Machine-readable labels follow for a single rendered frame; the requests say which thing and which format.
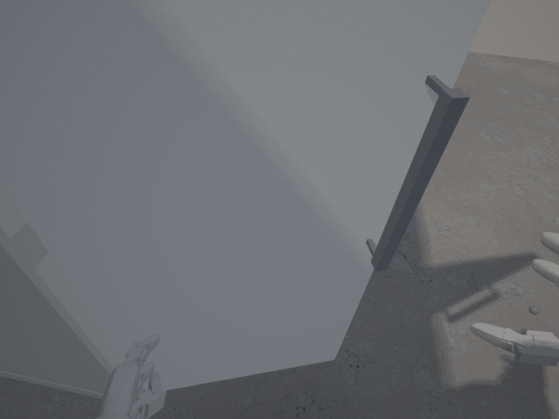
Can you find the robot left hand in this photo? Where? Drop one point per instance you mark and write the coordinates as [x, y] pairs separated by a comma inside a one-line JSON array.
[[125, 383]]

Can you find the fridge door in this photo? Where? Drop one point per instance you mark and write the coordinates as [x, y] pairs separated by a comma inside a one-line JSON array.
[[210, 170]]

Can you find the handle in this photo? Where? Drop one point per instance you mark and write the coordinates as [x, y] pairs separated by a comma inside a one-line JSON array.
[[444, 118]]

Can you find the robot right hand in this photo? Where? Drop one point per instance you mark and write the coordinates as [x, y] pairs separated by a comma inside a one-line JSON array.
[[535, 347]]

